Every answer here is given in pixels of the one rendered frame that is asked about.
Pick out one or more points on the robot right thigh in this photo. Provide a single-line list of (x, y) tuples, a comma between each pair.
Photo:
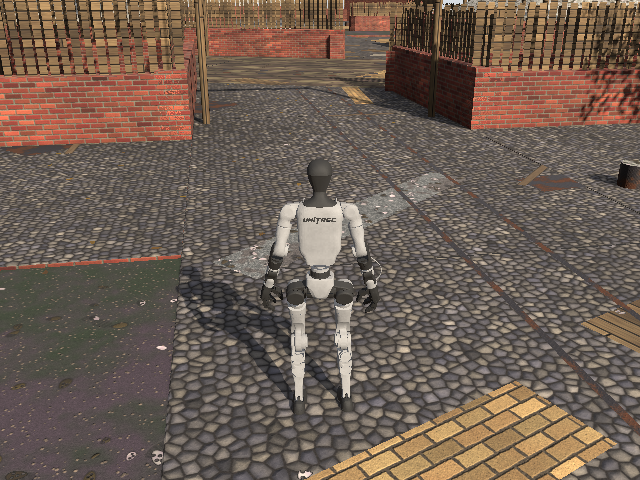
[(343, 301)]

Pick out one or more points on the robot right hand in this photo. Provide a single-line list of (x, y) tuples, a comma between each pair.
[(374, 297)]

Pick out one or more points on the right robot forearm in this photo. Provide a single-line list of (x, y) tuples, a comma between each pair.
[(366, 269)]

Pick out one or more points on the robot left upper arm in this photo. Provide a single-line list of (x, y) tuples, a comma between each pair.
[(287, 213)]

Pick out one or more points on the robot left shin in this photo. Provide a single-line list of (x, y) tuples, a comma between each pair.
[(298, 368)]

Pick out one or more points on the left robot forearm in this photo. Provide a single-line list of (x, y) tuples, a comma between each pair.
[(273, 269)]

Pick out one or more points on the robot right upper arm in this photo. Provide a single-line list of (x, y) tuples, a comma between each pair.
[(351, 212)]

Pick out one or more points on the robot left hand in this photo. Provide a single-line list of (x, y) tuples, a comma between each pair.
[(266, 296)]

